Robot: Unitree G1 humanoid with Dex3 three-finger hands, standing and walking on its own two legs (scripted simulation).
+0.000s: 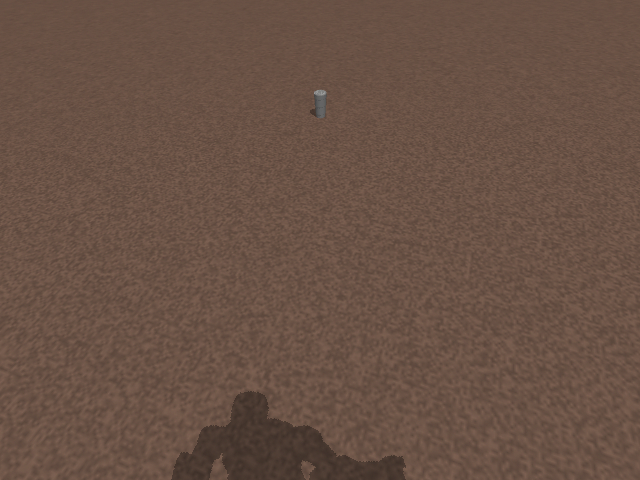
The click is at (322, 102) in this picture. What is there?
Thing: tapered cup
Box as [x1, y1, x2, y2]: [314, 90, 326, 117]
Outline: 316,90 314,92 316,116 323,117 325,112 326,92 324,90
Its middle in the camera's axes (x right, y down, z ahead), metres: +0.02 -0.82 +2.40
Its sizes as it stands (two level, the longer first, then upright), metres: 0.077 0.077 0.153
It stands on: the floor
